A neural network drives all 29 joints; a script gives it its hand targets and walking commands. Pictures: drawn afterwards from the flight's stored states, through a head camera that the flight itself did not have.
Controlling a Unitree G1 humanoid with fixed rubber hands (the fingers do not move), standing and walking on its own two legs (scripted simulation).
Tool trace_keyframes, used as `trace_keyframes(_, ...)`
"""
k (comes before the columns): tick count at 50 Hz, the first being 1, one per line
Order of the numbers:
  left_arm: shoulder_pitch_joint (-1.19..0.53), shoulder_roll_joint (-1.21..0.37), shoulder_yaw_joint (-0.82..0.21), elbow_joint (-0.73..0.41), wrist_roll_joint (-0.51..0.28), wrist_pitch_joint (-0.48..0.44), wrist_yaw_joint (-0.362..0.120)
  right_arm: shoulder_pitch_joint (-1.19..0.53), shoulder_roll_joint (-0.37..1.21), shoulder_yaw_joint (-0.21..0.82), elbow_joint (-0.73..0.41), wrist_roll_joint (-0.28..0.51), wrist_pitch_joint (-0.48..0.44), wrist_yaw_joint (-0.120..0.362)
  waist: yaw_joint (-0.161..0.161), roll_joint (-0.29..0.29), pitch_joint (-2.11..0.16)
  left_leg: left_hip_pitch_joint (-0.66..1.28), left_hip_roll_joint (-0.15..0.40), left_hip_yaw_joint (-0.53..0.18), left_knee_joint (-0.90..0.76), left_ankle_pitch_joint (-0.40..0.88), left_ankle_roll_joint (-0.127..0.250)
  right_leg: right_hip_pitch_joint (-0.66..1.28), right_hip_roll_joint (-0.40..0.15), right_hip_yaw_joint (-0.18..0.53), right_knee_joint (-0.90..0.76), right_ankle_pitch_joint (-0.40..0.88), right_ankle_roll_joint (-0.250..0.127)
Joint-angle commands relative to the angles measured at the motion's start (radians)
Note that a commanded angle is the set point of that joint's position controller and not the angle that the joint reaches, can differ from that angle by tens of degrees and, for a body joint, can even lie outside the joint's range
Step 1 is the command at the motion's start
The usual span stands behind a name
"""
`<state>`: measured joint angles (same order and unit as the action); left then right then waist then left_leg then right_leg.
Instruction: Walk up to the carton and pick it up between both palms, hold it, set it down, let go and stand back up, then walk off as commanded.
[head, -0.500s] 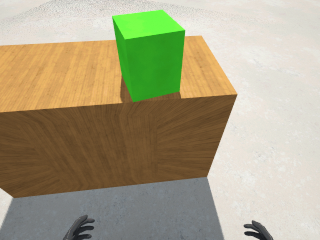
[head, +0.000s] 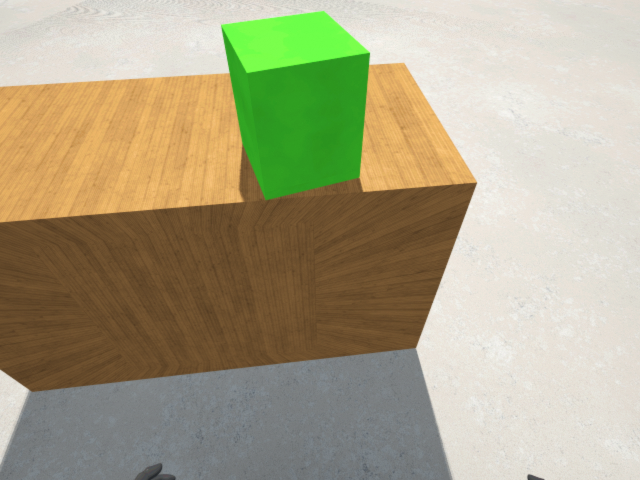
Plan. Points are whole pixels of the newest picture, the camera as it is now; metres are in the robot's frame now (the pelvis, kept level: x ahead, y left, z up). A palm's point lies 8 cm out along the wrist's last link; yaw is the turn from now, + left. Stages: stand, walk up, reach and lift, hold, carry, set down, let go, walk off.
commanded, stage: stand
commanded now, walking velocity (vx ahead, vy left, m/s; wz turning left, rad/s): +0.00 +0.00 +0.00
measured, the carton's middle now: (294, 106) +0.77 +0.09 +0.09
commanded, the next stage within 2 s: none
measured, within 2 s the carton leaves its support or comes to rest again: neither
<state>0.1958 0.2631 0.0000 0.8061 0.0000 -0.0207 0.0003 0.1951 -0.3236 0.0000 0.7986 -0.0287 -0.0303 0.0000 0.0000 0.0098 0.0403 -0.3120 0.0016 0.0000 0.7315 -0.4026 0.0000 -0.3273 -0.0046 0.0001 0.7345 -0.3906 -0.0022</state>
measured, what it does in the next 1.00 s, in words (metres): stands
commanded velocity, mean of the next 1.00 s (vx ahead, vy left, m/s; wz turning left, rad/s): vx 0.00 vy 0.00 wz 0.00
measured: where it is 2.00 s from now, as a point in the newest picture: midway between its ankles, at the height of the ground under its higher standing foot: outside the picture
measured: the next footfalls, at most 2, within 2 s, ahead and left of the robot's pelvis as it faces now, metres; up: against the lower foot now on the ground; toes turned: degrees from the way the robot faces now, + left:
none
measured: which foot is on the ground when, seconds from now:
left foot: down 0.00-1.00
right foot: down 0.00-1.00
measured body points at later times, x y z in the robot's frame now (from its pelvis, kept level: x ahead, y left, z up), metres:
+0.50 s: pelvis +0.00 +0.00 +0.00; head +0.01 -0.01 +0.45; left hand +0.09 +0.26 -0.13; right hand +0.09 -0.28 -0.13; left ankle -0.01 +0.12 -0.71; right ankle +0.00 -0.12 -0.71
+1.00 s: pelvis -0.02 +0.00 +0.01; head -0.01 -0.01 +0.46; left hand +0.06 +0.27 -0.13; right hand +0.06 -0.29 -0.13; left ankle -0.01 +0.12 -0.71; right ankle +0.00 -0.12 -0.71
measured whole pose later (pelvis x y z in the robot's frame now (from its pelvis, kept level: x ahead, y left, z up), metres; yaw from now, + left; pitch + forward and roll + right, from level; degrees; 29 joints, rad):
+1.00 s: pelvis -0.02 +0.00 +0.01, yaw +0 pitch -1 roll +0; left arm 0.20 0.26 0.00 0.99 0.00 -0.02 0.00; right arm 0.19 -0.33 0.00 0.99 -0.03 -0.04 0.00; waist 0.00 0.02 0.03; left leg -0.31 0.00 0.00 0.66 -0.34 0.00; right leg -0.33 0.00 0.00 0.67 -0.32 0.00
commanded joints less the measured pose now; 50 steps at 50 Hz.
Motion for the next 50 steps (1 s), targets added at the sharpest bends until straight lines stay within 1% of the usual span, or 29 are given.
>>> trace_keyframes(1,-0.085,0.256,0.075,-0.055,0.015,-0.030,0.010,-0.064,-0.201,-0.058,-0.058,0.007,-0.029,-0.014,-0.002,-0.010,-0.085,0.018,0.086,-0.093,-0.140,0.274,0.081,0.055,-0.088,0.089,-0.151,0.250,-0.073)
trace_keyframes(2,-0.079,0.249,0.076,-0.049,0.011,-0.030,0.009,-0.067,-0.211,-0.058,-0.052,0.004,-0.029,-0.013,0.006,0.001,-0.094,0.022,0.090,-0.097,-0.144,0.280,0.083,0.064,-0.087,0.082,-0.151,0.256,-0.072)
trace_keyframes(7,-0.095,0.260,0.075,-0.026,0.011,-0.031,0.011,-0.064,-0.204,-0.056,-0.022,0.007,-0.031,-0.015,-0.004,-0.003,-0.098,0.041,0.086,-0.092,-0.147,0.308,0.077,0.066,-0.091,0.087,-0.156,0.284,-0.073)
trace_keyframes(9,-0.086,0.264,0.074,-0.012,0.007,-0.031,0.013,-0.067,-0.204,-0.053,-0.013,0.008,-0.029,-0.016,0.001,-0.005,-0.098,0.037,0.094,-0.102,-0.147,0.321,0.085,0.074,-0.088,0.085,-0.154,0.298,-0.073)
trace_keyframes(10,-0.084,0.261,0.070,-0.005,0.008,-0.032,0.013,-0.061,-0.202,-0.052,-0.006,0.008,-0.029,-0.016,0.000,-0.011,-0.088,0.037,0.089,-0.096,-0.147,0.320,0.079,0.071,-0.093,0.090,-0.157,0.302,-0.075)
trace_keyframes(14,-0.088,0.256,0.069,0.013,0.008,-0.027,0.013,-0.065,-0.211,-0.055,0.013,0.009,-0.028,-0.016,0.002,-0.018,-0.089,0.036,0.091,-0.096,-0.152,0.313,0.080,0.071,-0.091,0.084,-0.164,0.296,-0.072)
trace_keyframes(15,-0.086,0.261,0.069,0.018,0.009,-0.030,0.011,-0.060,-0.207,-0.053,0.020,0.013,-0.028,-0.016,-0.002,-0.022,-0.096,0.042,0.088,-0.095,-0.151,0.319,0.078,0.074,-0.097,0.094,-0.163,0.304,-0.075)
trace_keyframes(16,-0.090,0.254,0.067,0.022,0.007,-0.030,0.010,-0.065,-0.211,-0.052,0.026,0.008,-0.027,-0.018,0.002,-0.010,-0.085,0.038,0.089,-0.092,-0.154,0.316,0.077,0.073,-0.097,0.098,-0.173,0.309,-0.073)
trace_keyframes(17,-0.095,0.256,0.067,0.026,0.007,-0.028,0.012,-0.071,-0.205,-0.051,0.026,0.008,-0.025,-0.017,-0.002,-0.002,-0.081,0.040,0.090,-0.093,-0.160,0.315,0.079,0.070,-0.096,0.092,-0.171,0.310,-0.072)
trace_keyframes(19,-0.094,0.258,0.067,0.038,0.010,-0.026,0.014,-0.066,-0.205,-0.049,0.039,0.009,-0.026,-0.017,-0.003,-0.016,-0.080,0.039,0.094,-0.098,-0.163,0.319,0.080,0.075,-0.092,0.091,-0.172,0.304,-0.073)
trace_keyframes(20,-0.088,0.260,0.067,0.040,0.006,-0.028,0.015,-0.068,-0.205,-0.048,0.042,0.012,-0.025,-0.017,0.000,-0.013,-0.099,0.044,0.094,-0.100,-0.161,0.324,0.080,0.083,-0.094,0.091,-0.170,0.308,-0.074)
trace_keyframes(21,-0.092,0.267,0.067,0.045,0.011,-0.029,0.014,-0.067,-0.203,-0.048,0.045,0.013,-0.025,-0.018,-0.004,-0.012,-0.087,0.044,0.089,-0.096,-0.162,0.316,0.077,0.073,-0.097,0.101,-0.178,0.301,-0.073)
trace_keyframes(22,-0.090,0.262,0.066,0.049,0.005,-0.028,0.013,-0.063,-0.211,-0.048,0.054,0.013,-0.024,-0.018,-0.001,-0.025,-0.084,0.044,0.089,-0.095,-0.164,0.315,0.076,0.073,-0.098,0.099,-0.181,0.297,-0.073)
trace_keyframes(23,-0.095,0.260,0.064,0.053,0.008,-0.029,0.013,-0.062,-0.200,-0.047,0.057,0.012,-0.023,-0.019,-0.005,-0.021,-0.087,0.050,0.091,-0.098,-0.164,0.318,0.078,0.073,-0.105,0.107,-0.186,0.297,-0.077)
trace_keyframes(24,-0.099,0.265,0.064,0.056,0.008,-0.027,0.014,-0.059,-0.203,-0.046,0.060,0.013,-0.023,-0.018,-0.008,-0.014,-0.085,0.050,0.089,-0.096,-0.169,0.320,0.075,0.075,-0.099,0.100,-0.184,0.303,-0.074)
trace_keyframes(26,-0.093,0.266,0.064,0.067,0.007,-0.025,0.017,-0.062,-0.212,-0.051,0.071,0.013,-0.025,-0.020,-0.003,-0.010,-0.086,0.049,0.097,-0.104,-0.179,0.330,0.079,0.084,-0.095,0.092,-0.178,0.311,-0.072)
trace_keyframes(27,-0.096,0.265,0.064,0.069,0.008,-0.026,0.017,-0.063,-0.209,-0.047,0.075,0.012,-0.026,-0.019,0.001,-0.010,-0.079,0.048,0.093,-0.105,-0.182,0.334,0.078,0.083,-0.094,0.094,-0.176,0.307,-0.073)
trace_keyframes(28,-0.080,0.266,0.063,0.076,0.005,-0.026,0.016,-0.061,-0.213,-0.048,0.079,0.014,-0.025,-0.019,0.001,0.000,-0.084,0.049,0.095,-0.103,-0.179,0.333,0.081,0.085,-0.097,0.099,-0.180,0.313,-0.075)
trace_keyframes(30,-0.091,0.263,0.060,0.082,0.006,-0.025,0.016,-0.057,-0.206,-0.046,0.088,0.015,-0.023,-0.019,-0.003,-0.020,-0.073,0.048,0.094,-0.101,-0.180,0.331,0.077,0.085,-0.103,0.106,-0.190,0.320,-0.076)
trace_keyframes(31,-0.089,0.260,0.062,0.082,0.003,-0.023,0.016,-0.061,-0.210,-0.046,0.086,0.015,-0.024,-0.021,-0.002,-0.009,-0.089,0.063,0.093,-0.098,-0.174,0.345,0.076,0.083,-0.099,0.101,-0.188,0.329,-0.075)
trace_keyframes(32,-0.098,0.265,0.062,0.086,0.006,-0.024,0.017,-0.056,-0.210,-0.048,0.095,0.015,-0.024,-0.022,-0.008,-0.015,-0.089,0.065,0.093,-0.096,-0.180,0.343,0.074,0.077,-0.098,0.098,-0.184,0.324,-0.073)
trace_keyframes(34,-0.093,0.259,0.060,0.093,0.004,-0.026,0.016,-0.066,-0.218,-0.049,0.098,0.013,-0.026,-0.021,0.002,0.001,-0.093,0.061,0.099,-0.106,-0.192,0.341,0.076,0.094,-0.094,0.091,-0.186,0.315,-0.069)
trace_keyframes(35,-0.086,0.267,0.062,0.102,0.006,-0.023,0.016,-0.055,-0.209,-0.045,0.104,0.015,-0.025,-0.020,0.000,-0.010,-0.086,0.057,0.100,-0.110,-0.194,0.338,0.077,0.095,-0.095,0.095,-0.191,0.314,-0.073)
trace_keyframes(37,-0.091,0.260,0.058,0.106,0.004,-0.023,0.015,-0.062,-0.212,-0.045,0.110,0.014,-0.024,-0.022,-0.001,-0.006,-0.079,0.052,0.100,-0.108,-0.200,0.312,0.077,0.084,-0.097,0.100,-0.204,0.285,-0.073)
trace_keyframes(38,-0.095,0.263,0.060,0.108,0.007,-0.024,0.014,-0.063,-0.205,-0.045,0.111,0.017,-0.025,-0.022,-0.004,-0.019,-0.090,0.057,0.097,-0.105,-0.203,0.307,0.071,0.094,-0.098,0.099,-0.209,0.289,-0.072)
trace_keyframes(44,-0.088,0.256,0.056,0.131,0.006,-0.022,0.012,-0.057,-0.215,-0.043,0.135,0.014,-0.028,-0.019,0.000,0.009,-0.081,0.056,0.103,-0.115,-0.242,0.274,0.066,0.095,-0.095,0.100,-0.231,0.250,-0.068)
trace_keyframes(45,-0.091,0.258,0.057,0.134,0.006,-0.023,0.010,-0.062,-0.206,-0.041,0.137,0.016,-0.027,-0.019,-0.001,-0.006,-0.084,0.062,0.104,-0.116,-0.251,0.272,0.066,0.091,-0.096,0.099,-0.237,0.236,-0.069)
trace_keyframes(47,-0.090,0.257,0.057,0.139,0.004,-0.023,0.010,-0.057,-0.208,-0.042,0.144,0.013,-0.027,-0.020,-0.001,0.003,-0.082,0.062,0.104,-0.115,-0.255,0.264,0.063,0.093,-0.096,0.099,-0.246,0.239,-0.066)
trace_keyframes(50,-0.087,0.254,0.052,0.150,0.006,-0.025,0.009,-0.061,-0.209,-0.041,0.152,0.016,-0.027,-0.019,0.001,-0.008,-0.080,0.060,0.106,-0.117,-0.271,0.255,0.060,0.102,-0.097,0.100,-0.257,0.235,-0.065)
